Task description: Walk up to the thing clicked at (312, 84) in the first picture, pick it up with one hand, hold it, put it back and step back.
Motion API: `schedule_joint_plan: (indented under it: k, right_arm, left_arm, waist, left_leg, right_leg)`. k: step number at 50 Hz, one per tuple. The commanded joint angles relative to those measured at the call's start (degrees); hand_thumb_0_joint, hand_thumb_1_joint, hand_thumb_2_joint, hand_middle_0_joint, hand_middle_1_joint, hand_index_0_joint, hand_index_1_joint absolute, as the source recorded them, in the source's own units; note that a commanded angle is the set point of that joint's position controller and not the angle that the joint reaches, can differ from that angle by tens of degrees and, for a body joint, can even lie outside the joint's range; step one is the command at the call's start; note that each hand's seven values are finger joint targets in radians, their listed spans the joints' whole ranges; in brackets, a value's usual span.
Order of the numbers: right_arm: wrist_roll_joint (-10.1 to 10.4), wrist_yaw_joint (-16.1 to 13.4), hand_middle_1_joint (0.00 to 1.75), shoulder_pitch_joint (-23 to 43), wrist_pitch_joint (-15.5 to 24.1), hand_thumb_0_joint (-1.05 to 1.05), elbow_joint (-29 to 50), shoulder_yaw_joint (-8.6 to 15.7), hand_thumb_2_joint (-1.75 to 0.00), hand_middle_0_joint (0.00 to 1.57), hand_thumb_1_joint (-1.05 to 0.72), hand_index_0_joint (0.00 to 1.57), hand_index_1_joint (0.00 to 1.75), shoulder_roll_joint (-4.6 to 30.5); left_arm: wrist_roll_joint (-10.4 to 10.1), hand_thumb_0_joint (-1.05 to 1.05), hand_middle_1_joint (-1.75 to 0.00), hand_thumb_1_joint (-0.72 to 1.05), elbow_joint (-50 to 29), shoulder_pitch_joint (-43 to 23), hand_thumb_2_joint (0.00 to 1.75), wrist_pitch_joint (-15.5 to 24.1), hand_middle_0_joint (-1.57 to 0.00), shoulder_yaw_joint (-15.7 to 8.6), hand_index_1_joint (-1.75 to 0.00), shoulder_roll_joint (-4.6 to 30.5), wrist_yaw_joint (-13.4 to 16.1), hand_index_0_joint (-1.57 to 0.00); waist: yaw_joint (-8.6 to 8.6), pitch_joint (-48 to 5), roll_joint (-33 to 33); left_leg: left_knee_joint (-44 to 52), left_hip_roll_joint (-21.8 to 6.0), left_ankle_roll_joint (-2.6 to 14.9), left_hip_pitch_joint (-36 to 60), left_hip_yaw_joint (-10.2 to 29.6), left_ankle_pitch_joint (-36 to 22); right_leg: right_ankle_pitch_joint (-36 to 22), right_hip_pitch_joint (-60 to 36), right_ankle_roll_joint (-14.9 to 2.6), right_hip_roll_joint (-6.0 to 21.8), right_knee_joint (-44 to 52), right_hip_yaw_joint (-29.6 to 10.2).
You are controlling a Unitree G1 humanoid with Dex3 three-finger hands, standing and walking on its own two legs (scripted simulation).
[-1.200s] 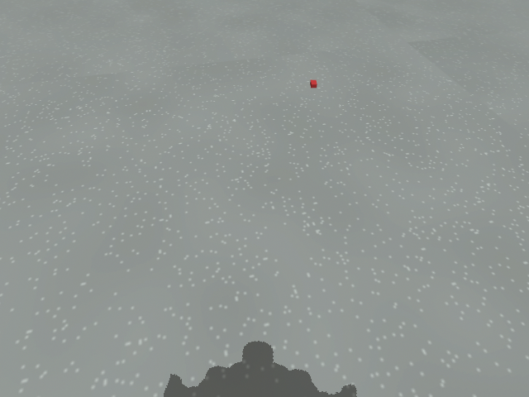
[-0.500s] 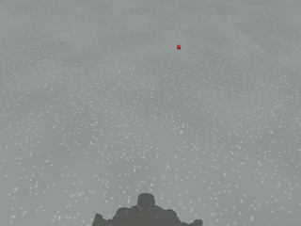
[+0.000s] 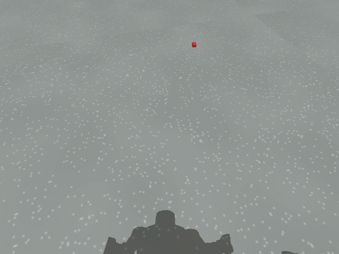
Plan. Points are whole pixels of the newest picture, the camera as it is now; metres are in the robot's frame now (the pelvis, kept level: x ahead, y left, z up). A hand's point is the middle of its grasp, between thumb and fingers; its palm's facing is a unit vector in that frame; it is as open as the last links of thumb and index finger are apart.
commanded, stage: walk up
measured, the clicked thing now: (194, 44) +2.30 -0.15 -0.76
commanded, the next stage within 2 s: none
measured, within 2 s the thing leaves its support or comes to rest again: neither
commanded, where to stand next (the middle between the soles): +0.03 +0.01 m, yaw -40 degrees
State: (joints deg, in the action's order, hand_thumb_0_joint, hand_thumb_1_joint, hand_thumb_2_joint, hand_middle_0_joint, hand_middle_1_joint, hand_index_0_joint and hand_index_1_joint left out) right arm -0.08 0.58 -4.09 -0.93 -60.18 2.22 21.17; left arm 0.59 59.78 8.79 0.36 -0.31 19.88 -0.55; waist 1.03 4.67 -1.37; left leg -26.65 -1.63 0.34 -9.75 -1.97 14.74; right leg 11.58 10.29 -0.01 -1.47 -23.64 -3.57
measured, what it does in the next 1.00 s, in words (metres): steps on the spot, turning right: right foot, then left foot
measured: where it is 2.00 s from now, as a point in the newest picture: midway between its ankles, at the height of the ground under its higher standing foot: outside the picture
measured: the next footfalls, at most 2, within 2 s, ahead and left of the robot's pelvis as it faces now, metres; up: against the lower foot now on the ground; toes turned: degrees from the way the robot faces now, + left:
right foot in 0.56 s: -0.02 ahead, -0.09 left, +0.00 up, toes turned -23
left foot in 0.96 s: +0.12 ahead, +0.10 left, +0.00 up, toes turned -39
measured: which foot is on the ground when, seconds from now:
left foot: down 0.00-0.58, up 0.60-0.94, down 0.96-1.00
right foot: down 0.00-0.16, up 0.18-0.54, down 0.56-0.98, up 1.00-1.00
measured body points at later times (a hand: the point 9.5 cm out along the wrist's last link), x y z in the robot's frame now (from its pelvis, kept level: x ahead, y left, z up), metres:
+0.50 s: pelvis -0.03 +0.05 -0.01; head +0.02 +0.04 +0.44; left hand +0.19 +0.31 -0.12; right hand -0.09 -0.28 -0.11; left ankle -0.01 +0.15 -0.74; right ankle -0.05 -0.09 -0.72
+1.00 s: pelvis -0.01 +0.04 -0.03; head +0.03 +0.04 +0.42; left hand +0.24 +0.25 -0.15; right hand -0.10 -0.28 -0.12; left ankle +0.09 +0.11 -0.74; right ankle -0.06 -0.07 -0.74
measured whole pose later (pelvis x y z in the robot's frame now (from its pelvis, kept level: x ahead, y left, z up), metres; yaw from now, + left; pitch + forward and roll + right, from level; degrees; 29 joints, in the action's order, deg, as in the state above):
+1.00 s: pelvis -0.01 +0.04 -0.03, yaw -32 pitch -3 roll +1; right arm -1.6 -0.4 -13.5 0.7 -46.7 3.3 21.4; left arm 0.3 43.4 14.0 -1.8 -2.5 23.1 -0.2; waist 0.3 7.4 3.7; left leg -39.5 0.8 1.3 -19.2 -2.2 16.9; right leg 23.6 18.6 -0.8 -4.2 -44.8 -8.9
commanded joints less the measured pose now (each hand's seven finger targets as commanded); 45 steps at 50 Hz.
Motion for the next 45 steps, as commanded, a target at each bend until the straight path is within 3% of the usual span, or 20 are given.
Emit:
schedule_joint_plan:
  k: [1,3,6,7,8,9,11,12,14,16,20,25,27,28,29,30,31,35,43,45]
  right_arm:
    - [0.2,-0.4,0.3,1.2,0.6,0.0,9.1,3.9,-0.9,0.2,-0.9,0.2,0.3,9.9]
    - [0.7,-0.1,0.3,-1.9,0.5,0.0,9.7,4.7,-0.9,0.2,-0.9,0.2,0.3,10.8]
    - [-0.3,-0.3,0.3,-7.2,1.1,0.0,10.4,5.8,-0.9,0.2,-0.9,0.2,0.3,10.5]
    - [-1.2,-0.7,0.3,-9.4,1.2,0.0,10.3,6.5,-0.9,0.2,-0.9,0.2,0.3,12.3]
    - [-2.3,-1.0,0.3,-9.9,1.2,0.0,11.2,7.5,-0.9,0.2,-0.9,0.2,0.3,16.1]
    - [-2.6,-1.3,0.3,-7.1,1.3,0.0,13.7,7.8,-0.9,0.2,-0.9,0.2,0.3,16.0]
    - [-1.6,-0.9,0.3,-1.4,1.4,0.0,16.8,8.2,-0.9,0.2,-0.9,0.2,0.3,18.0]
    - [-1.8,-0.8,0.3,-0.1,1.6,0.0,17.6,8.0,-0.9,0.2,-0.9,0.2,0.3,16.6]
    - [-1.9,-1.1,0.3,-1.4,2.4,0.0,17.9,7.2,-0.9,0.2,-0.9,0.2,0.3,14.4]
    - [-1.4,-1.2,0.3,-5.8,2.8,0.0,17.1,6.8,-0.9,0.2,-0.9,0.2,0.3,14.6]
    - [-1.6,-0.7,0.3,-11.8,3.3,0.0,17.6,7.1,-0.9,0.2,-0.9,0.2,0.3,15.7]
    - [-1.8,0.1,0.3,-10.4,2.5,0.0,20.0,6.9,-0.9,0.2,-0.9,0.2,0.3,17.0]
    - [-1.0,0.2,0.3,-9.0,1.9,0.0,20.7,6.5,-0.9,0.2,-0.9,0.2,0.3,16.6]
    - [-0.7,0.3,0.3,-10.1,1.7,0.0,21.1,5.4,-0.9,0.2,-0.9,0.2,0.3,13.8]
    - [-0.2,0.4,0.3,-10.9,1.9,0.0,22.3,3.8,-0.9,0.2,-0.9,0.2,0.3,9.6]
    - [-0.5,0.0,0.3,-11.0,1.1,0.0,21.6,3.5,-0.9,0.2,-0.9,0.2,0.3,10.6]
    - [-0.7,-0.6,0.3,-10.3,1.3,0.0,21.5,4.4,-0.9,0.2,-0.9,0.2,0.3,14.0]
    - [-0.5,-0.4,0.3,-12.0,1.6,0.0,17.8,3.7,-0.9,0.2,-0.9,0.2,0.3,13.2]
    - [-0.8,-1.2,0.3,-11.6,2.3,0.0,17.6,4.0,-0.9,0.2,-0.9,0.2,0.3,12.1]
    - [-0.9,-1.4,0.3,-13.7,2.6,0.0,17.0,4.4,-0.9,0.2,-0.9,0.2,0.3,11.6]
  left_arm:
    - [1.6,0.0,-0.3,0.9,-7.2,1.6,0.9,0.9,-0.2,-5.8,-0.3,19.6,1.9,-0.2]
    - [1.8,0.0,-0.3,0.9,-10.3,-0.7,0.9,0.7,-0.2,-5.6,-0.3,17.9,1.9,-0.2]
    - [1.1,0.0,-0.3,0.9,-13.5,-3.6,0.9,0.1,-0.2,-4.6,-0.3,14.6,1.8,-0.2]
    - [0.4,0.0,-0.3,0.9,-15.1,-4.7,0.9,-0.2,-0.2,-3.9,-0.3,12.3,1.8,-0.2]
    - [0.2,0.0,-0.3,0.9,-16.4,-4.5,0.9,-0.4,-0.2,-3.4,-0.3,9.8,1.7,-0.2]
    - [0.7,0.0,-0.3,0.9,-15.7,0.2,0.9,-0.9,-0.2,-3.9,-0.3,12.0,2.1,-0.2]
    - [1.1,0.0,-0.3,0.9,-14.7,5.5,0.9,-1.6,-0.2,-4.5,-0.3,14.9,1.8,-0.2]
    - [1.1,0.0,-0.3,0.9,-14.3,5.3,0.9,-1.7,-0.2,-5.3,-0.3,15.9,1.1,-0.2]
    - [0.7,0.0,-0.3,0.9,-14.0,4.8,0.9,-2.1,-0.2,-6.4,-0.3,15.3,-0.2,-0.2]
    - [0.4,0.0,-0.3,0.9,-15.4,4.6,0.9,-2.2,-0.2,-6.2,-0.3,14.0,-1.1,-0.2]
    - [0.7,0.0,-0.3,0.9,-18.5,0.5,0.9,-1.5,-0.2,-5.9,-0.3,12.3,-1.9,-0.2]
    - [1.0,0.0,-0.3,0.9,-17.4,4.4,0.9,-0.6,-0.2,-6.1,-0.3,12.0,-1.6,-0.2]
    - [1.2,0.0,-0.3,0.9,-15.9,8.9,0.9,0.1,-0.2,-6.5,-0.3,12.2,-1.1,-0.2]
    - [1.4,0.0,-0.3,0.9,-14.7,12.7,0.9,0.8,-0.2,-7.6,-0.3,15.3,-0.5,-0.2]
    - [1.7,0.0,-0.3,0.9,-15.4,13.9,0.9,1.5,-0.2,-9.0,-0.3,19.9,0.1,-0.2]
    - [1.4,0.0,-0.3,0.9,-17.6,10.0,0.9,1.6,-0.2,-8.5,-0.3,19.8,0.3,-0.2]
    - [1.2,0.0,-0.3,0.9,-18.3,9.9,0.9,1.1,-0.2,-8.8,-0.3,21.2,0.3,-0.2]
    - [-0.1,0.0,-0.3,0.9,-18.7,7.0,0.9,1.4,-0.2,-7.1,-0.3,15.8,1.4,-0.2]
    - [0.7,0.0,-0.3,0.9,-21.8,6.0,0.9,0.6,-0.2,-6.9,-0.3,16.6,1.2,-0.2]
    - [0.5,0.0,-0.3,0.9,-22.4,3.5,0.9,0.1,-0.2,-6.7,-0.3,16.9,1.0,-0.2]
  waist:
    - [0.39,-4.8,14.6]
    - [-1.48,-6.2,14.3]
    - [-5.88,-10.8,7.6]
    - [-7.32,-11.0,-0.6]
    - [-7.15,-10.5,-13.5]
    - [-4.38,-10.7,-10.0]
    - [-2.26,-8.1,-9.3]
    - [-1.74,-4.9,-8.5]
    - [-1.43,-1.9,-6.8]
    - [-2.54,-0.2,-7.0]
    - [-5.35,-1.5,-7.8]
    - [-3.51,-4.3,-9.3]
    - [-0.77,-5.8,-6.1]
    - [1.13,-8.4,1.7]
    - [1.69,-8.6,16.5]
    - [0.92,-6.1,13.4]
    - [2.32,-5.5,13.9]
    - [-0.44,-3.6,11.2]
    - [-0.34,-3.5,10.4]
    - [-2.83,-4.3,10.4]
  left_leg:
    - [-20.0,3.4,0.75,-9.4,5.9,20.1]
    - [-18.9,1.9,1.3,-6.5,8.8,19.7]
    - [1.5,1.2,1.67,4.1,6.5,4.6]
    - [8.1,-4.0,2.25,12.2,11.5,-1.0]
    - [10.0,-13.7,4.73,19.1,23.4,-10.2]
    - [7.2,-19.0,7.08,16.6,22.2,-18.8]
    - [11.3,-23.5,13.54,1.7,23.1,-6.6]
    - [11.7,-21.5,13.48,-0.7,21.8,-6.1]
    - [8.8,-14.5,9.39,0.5,12.9,-10.6]
    - [7.1,-12.8,7.49,3.7,8.6,-14.7]
    - [5.7,-13.5,7.2,8.8,6.7,-23.0]
    - [0.1,-15.3,9.65,0.7,4.1,-18.3]
    - [-7.2,-13.7,8.16,-1.6,1.3,-15.2]
    - [-17.4,-10.1,5.38,-6.5,-1.5,-10.9]
    - [-29.4,-2.5,1.49,-18.6,-4.4,8.0]
    - [-32.6,0.1,-0.56,-26.6,-1.0,18.9]
    - [-35.2,-1.1,-0.71,-23.1,1.8,23.3]
    - [-31.3,-1.9,-0.77,-21.9,3.0,13.6]
    - [-20.3,0.7,-0.23,-9.5,0.8,7.4]
    - [-14.6,1.4,0.91,-2.9,1.1,3.5]
  right_leg:
    - [-25.3,0.1,-15.7,19.1,5.0,-28.0]
    - [-21.7,3.0,-15.05,16.8,3.5,-25.4]
    - [-20.1,7.1,-7.55,7.4,-6.6,-15.0]
    - [-11.1,15.9,-4.25,2.5,-13.5,-10.1]
    - [8.0,26.7,-1.73,-6.2,-23.1,-5.5]
    - [16.7,26.9,-0.68,-3.1,-28.8,-5.5]
    - [18.2,18.5,0.07,0.6,-37.0,-4.0]
    - [16.3,17.4,-0.04,1.2,-39.1,-3.6]
    - [11.6,19.0,-0.18,1.6,-37.3,-4.3]
    - [9.0,22.0,-0.2,1.2,-33.7,-2.6]
    - [9.8,19.7,0.25,1.5,-24.3,1.2]
    - [11.7,5.9,-1.25,0.4,-13.8,5.9]
    - [5.2,-1.3,-2.81,-0.3,-2.5,6.3]
    - [3.4,-10.0,-4.11,1.4,1.2,0.9]
    - [-2.3,-15.3,-8.29,13.2,5.3,-19.1]
    - [-1.9,-14.3,-13.61,19.2,5.1,-28.8]
    - [-4.8,-8.7,-18.93,22.4,3.7,-31.9]
    - [-13.2,-7.1,-11.96,11.4,0.6,-14.5]
    - [-21.4,6.4,-11.96,9.6,-4.1,-13.7]
    - [-18.4,11.5,-10.98,9.9,-7.3,-14.9]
